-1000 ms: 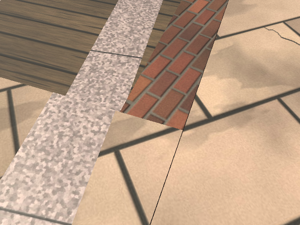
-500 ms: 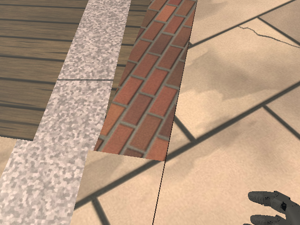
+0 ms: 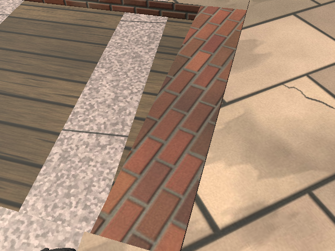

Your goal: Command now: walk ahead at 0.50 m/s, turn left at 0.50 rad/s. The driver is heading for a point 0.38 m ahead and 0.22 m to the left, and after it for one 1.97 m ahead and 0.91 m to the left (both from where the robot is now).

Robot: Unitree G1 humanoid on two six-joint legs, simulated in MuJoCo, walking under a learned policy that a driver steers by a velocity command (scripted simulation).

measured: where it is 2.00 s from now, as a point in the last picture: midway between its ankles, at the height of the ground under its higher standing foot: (105, 249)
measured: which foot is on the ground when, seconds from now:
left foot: up 0.00-0.48, down 0.50-0.96, up 0.98-1.00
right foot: down 0.00-0.50, up 0.52-0.92, down 0.94-1.00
